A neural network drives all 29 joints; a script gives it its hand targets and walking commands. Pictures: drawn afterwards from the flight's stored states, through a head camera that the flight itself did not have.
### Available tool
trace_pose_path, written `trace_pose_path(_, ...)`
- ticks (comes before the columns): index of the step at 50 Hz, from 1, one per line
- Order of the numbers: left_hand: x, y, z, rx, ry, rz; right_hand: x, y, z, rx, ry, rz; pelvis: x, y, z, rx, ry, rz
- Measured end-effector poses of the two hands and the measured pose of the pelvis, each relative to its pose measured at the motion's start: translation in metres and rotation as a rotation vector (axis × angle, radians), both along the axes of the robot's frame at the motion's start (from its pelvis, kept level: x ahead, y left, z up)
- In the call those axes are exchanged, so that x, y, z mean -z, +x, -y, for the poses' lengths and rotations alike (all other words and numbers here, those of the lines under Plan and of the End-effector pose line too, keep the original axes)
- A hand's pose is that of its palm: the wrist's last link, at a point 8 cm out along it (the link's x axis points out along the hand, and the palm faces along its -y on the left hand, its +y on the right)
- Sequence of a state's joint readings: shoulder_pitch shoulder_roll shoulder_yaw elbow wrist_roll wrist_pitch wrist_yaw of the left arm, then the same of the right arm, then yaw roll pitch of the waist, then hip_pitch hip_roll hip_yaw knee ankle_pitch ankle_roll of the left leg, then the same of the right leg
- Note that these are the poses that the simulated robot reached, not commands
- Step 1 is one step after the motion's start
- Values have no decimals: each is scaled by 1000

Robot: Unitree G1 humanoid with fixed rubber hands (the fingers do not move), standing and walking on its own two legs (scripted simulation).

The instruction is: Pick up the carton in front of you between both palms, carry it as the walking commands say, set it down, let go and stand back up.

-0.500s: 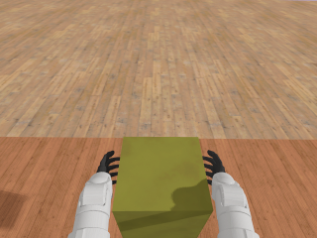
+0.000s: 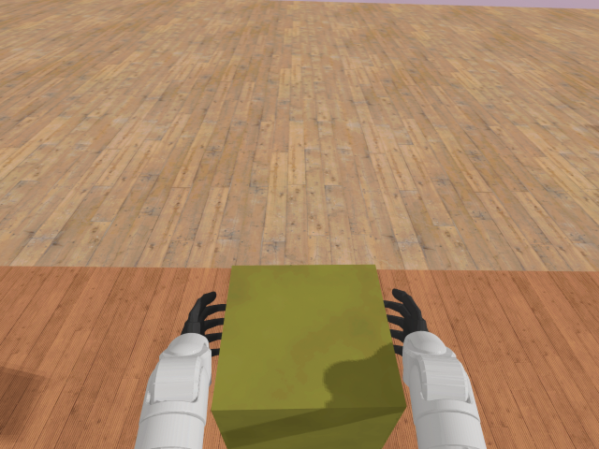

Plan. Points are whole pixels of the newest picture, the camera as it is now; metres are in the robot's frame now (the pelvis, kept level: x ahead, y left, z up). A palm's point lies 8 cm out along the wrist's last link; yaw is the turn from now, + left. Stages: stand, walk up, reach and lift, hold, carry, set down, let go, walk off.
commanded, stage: reach and lift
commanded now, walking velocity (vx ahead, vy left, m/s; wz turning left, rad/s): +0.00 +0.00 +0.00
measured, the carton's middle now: (304, 369) +0.29 +0.00 -0.04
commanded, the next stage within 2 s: hold in 0.20 s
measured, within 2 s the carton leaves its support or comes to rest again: neither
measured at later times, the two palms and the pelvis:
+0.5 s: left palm (191, 344) +0.28 +0.15 +0.05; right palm (420, 341) +0.28 -0.15 +0.05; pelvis -0.01 +0.00 +0.00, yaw +0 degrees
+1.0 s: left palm (191, 339) +0.28 +0.15 +0.05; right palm (418, 337) +0.28 -0.15 +0.05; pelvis -0.01 +0.00 +0.00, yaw +0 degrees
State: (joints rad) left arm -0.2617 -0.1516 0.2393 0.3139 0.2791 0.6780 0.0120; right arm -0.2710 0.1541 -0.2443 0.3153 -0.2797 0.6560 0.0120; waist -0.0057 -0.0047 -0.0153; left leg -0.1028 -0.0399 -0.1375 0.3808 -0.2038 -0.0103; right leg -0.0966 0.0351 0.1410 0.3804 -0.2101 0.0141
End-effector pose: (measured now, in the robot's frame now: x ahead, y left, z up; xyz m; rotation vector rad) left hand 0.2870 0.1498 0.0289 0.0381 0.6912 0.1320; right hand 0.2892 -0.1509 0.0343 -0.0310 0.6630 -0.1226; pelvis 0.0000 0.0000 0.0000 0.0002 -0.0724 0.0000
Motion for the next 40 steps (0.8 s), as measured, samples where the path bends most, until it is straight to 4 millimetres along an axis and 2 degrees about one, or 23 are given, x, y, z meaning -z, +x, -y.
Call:
trace_pose_path(13, -7, -4, 1, 2, 4, 6, -6, -4, 1, -1, -1, 5, -1, 0, 0, 2, 0, 17)
trace_pose_path(21, -23, -8, 1, -4, -4, 39, -22, -9, 1, 5, 9, 38, -1, -5, 1, 2, 0, 42)
trace_pose_path(31, -19, -13, 0, -11, -13, 14, -18, -13, 0, 12, 16, 13, 0, -15, 1, 3, 0, 53)
trace_pose_path(40, -21, -8, 0, -14, -20, 24, -21, -9, 0, 18, 22, 22, 0, -15, 0, 5, 0, 50)
